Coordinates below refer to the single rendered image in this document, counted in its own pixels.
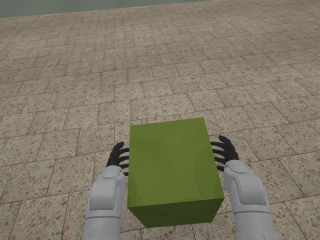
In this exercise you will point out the left robot forearm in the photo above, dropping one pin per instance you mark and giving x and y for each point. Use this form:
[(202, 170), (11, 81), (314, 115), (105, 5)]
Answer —
[(104, 205)]

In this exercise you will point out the right robot forearm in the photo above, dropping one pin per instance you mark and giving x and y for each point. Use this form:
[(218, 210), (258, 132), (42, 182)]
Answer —
[(249, 201)]

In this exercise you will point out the robot left hand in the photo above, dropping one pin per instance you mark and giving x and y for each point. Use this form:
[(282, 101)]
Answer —
[(114, 158)]

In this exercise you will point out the robot right hand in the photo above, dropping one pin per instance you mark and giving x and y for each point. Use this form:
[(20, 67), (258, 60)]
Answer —
[(229, 152)]

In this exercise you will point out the carton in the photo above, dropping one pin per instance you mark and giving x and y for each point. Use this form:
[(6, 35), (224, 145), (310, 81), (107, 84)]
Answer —
[(172, 174)]

